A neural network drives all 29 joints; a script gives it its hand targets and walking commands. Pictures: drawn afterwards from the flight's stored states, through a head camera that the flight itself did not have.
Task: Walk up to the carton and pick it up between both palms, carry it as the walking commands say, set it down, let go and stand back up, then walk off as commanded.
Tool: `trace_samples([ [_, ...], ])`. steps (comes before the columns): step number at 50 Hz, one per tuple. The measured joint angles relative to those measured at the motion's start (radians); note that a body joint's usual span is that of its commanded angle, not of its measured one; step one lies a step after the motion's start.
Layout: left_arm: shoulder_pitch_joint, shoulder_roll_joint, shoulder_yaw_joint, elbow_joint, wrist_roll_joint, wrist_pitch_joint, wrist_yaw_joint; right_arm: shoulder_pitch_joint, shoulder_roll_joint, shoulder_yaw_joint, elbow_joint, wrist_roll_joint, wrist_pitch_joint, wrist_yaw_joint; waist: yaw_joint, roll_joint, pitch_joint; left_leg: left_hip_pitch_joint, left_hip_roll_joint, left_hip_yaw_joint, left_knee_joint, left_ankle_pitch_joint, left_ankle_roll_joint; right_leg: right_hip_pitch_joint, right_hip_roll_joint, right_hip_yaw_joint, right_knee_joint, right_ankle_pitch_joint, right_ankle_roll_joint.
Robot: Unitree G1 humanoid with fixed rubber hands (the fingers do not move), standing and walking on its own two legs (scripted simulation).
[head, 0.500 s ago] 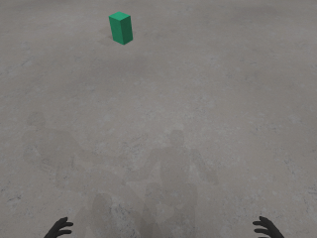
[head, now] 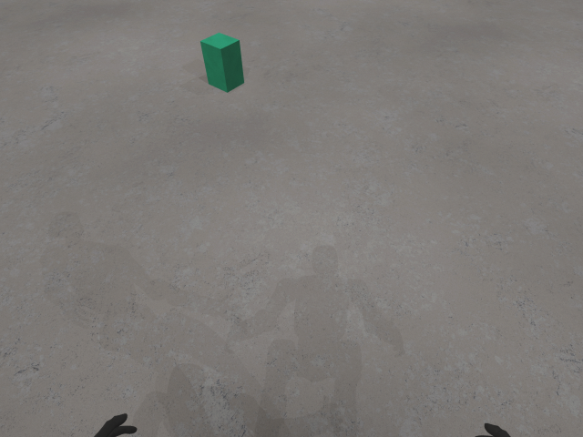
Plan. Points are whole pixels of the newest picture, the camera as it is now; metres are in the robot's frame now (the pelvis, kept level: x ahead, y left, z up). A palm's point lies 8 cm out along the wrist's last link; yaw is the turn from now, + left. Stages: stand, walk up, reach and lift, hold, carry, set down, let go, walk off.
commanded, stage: stand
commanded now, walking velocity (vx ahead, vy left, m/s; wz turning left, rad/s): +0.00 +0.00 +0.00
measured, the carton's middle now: (223, 63) +2.37 +0.53 -0.63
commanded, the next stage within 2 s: walk up in 0.84 s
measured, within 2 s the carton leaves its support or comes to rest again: neither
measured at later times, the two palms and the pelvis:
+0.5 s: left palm out of the picture +0.09 +0.29 -0.10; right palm out of the picture +0.09 -0.30 -0.11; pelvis +0.00 +0.00 +0.01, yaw +0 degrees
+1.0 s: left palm out of the picture +0.09 +0.31 -0.11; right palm out of the picture +0.08 -0.29 -0.11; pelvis +0.01 +0.01 +0.01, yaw +0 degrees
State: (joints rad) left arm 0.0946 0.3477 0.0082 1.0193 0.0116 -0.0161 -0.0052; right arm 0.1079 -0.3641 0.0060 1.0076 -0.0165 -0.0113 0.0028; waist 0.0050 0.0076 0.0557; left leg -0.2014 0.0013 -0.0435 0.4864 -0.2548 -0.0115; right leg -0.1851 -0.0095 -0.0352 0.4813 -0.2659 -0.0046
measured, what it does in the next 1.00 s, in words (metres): stands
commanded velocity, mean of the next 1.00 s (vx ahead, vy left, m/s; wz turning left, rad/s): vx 0.00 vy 0.00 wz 0.00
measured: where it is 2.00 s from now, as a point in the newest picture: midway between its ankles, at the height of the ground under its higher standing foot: (272, 382)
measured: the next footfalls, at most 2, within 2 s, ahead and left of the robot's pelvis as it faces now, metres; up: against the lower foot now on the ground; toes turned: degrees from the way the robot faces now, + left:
left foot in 1.30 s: +0.11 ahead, +0.22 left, +0.00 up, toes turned +14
right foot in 1.68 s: +0.42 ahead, -0.06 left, +0.00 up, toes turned -3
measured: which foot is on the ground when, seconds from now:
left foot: down 0.00-1.00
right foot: down 0.00-1.00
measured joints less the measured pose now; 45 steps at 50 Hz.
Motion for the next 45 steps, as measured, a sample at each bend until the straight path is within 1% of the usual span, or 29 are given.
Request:
trace_samples([
  [11,-0.007,0.005,-0.005,0.050,0.002,-0.004,-0.003,-0.001,0.008,0.004,0.050,0.005,-0.006,-0.003,-0.003,0.004,0.006,0.045,0.004,-0.003,-0.080,0.042,-0.005,0.045,0.004,-0.003,-0.077,0.039,-0.003],
  [19,-0.011,-0.005,-0.007,0.064,-0.001,-0.003,-0.008,-0.007,0.012,0.003,0.065,0.000,-0.003,-0.002,-0.001,0.009,0.001,0.060,0.006,-0.004,-0.105,0.055,-0.006,0.062,0.005,-0.005,-0.109,0.056,-0.002],
  [24,-0.011,-0.004,-0.003,0.068,0.000,0.000,-0.003,-0.009,0.009,-0.001,0.066,0.001,-0.001,-0.004,-0.001,0.008,-0.002,0.070,0.005,-0.005,-0.121,0.062,-0.004,0.075,0.005,-0.006,-0.128,0.064,-0.001],
  [27,-0.009,0.002,-0.001,0.070,-0.001,0.000,0.000,-0.011,0.009,0.000,0.070,0.000,-0.001,-0.003,0.003,0.002,-0.007,0.073,0.007,0.001,-0.128,0.065,-0.004,0.075,0.006,0.000,-0.133,0.068,0.000],
  [35,-0.003,0.010,-0.002,0.073,-0.002,0.004,0.000,-0.005,0.002,-0.003,0.081,0.001,0.002,-0.001,-0.007,0.001,-0.007,0.071,0.004,0.001,-0.125,0.062,-0.001,0.078,0.003,-0.001,-0.140,0.070,0.004],
  [45,-0.001,0.011,-0.005,0.075,-0.001,0.006,0.000,0.001,0.004,-0.002,0.096,0.002,0.001,0.000,-0.004,-0.004,0.000,0.073,-0.004,0.006,-0.140,0.067,0.005,0.073,-0.005,0.004,-0.141,0.069,0.009],
])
